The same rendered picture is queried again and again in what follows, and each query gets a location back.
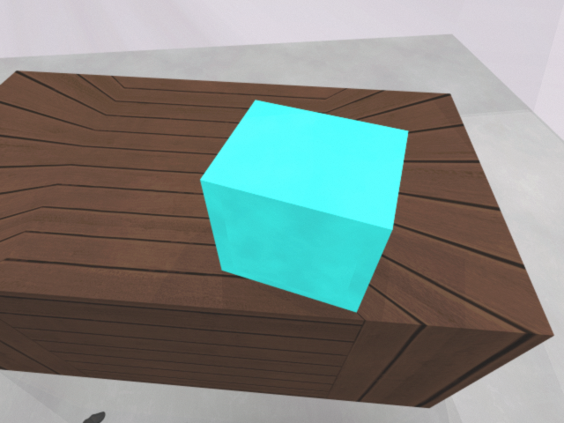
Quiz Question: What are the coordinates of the pedestal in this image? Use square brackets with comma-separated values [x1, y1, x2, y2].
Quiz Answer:
[0, 70, 554, 408]

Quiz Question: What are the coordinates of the carton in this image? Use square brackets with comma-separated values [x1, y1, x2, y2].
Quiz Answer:
[200, 100, 408, 313]

